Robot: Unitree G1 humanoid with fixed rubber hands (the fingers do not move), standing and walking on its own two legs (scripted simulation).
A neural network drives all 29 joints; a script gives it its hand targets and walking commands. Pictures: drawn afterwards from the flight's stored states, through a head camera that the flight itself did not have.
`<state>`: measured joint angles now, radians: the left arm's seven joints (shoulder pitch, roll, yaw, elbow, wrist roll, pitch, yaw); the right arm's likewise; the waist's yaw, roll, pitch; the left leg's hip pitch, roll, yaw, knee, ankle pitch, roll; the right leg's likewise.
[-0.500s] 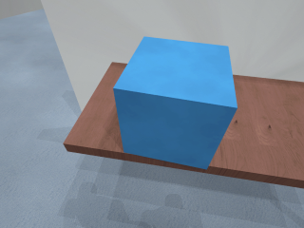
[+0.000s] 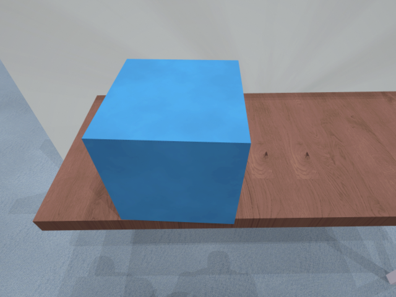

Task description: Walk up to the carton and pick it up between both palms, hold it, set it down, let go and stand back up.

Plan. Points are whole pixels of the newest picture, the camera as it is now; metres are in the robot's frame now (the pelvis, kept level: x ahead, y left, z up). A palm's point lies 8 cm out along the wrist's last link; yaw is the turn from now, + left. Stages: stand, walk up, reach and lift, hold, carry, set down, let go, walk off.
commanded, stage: walk up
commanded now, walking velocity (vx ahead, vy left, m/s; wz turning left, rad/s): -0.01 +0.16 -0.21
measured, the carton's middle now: (179, 140) +0.47 +0.05 +0.07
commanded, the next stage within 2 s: none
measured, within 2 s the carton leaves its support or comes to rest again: neither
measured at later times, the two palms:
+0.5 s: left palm out of the picture -0.02 +0.24 -0.10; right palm out of the picture +0.03 -0.25 -0.15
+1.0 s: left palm out of the picture -0.02 +0.34 -0.16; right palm out of the picture -0.05 -0.09 -0.11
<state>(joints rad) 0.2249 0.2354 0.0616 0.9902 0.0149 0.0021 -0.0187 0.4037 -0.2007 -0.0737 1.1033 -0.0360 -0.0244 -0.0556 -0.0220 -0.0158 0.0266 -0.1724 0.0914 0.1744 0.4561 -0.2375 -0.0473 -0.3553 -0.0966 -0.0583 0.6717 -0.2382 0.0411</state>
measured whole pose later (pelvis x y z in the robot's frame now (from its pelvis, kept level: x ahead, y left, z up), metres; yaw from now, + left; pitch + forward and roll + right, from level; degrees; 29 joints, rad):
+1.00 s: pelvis -0.02 +0.12 +0.01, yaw -4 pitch +1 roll -1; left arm 0.27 0.19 0.03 1.15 0.01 0.06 0.03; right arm 0.35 -0.09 0.01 1.07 0.00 -0.04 -0.04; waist 0.00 -0.08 -0.01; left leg -0.15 -0.04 0.11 0.34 -0.21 0.08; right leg -0.26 -0.03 0.01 0.73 -0.36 0.04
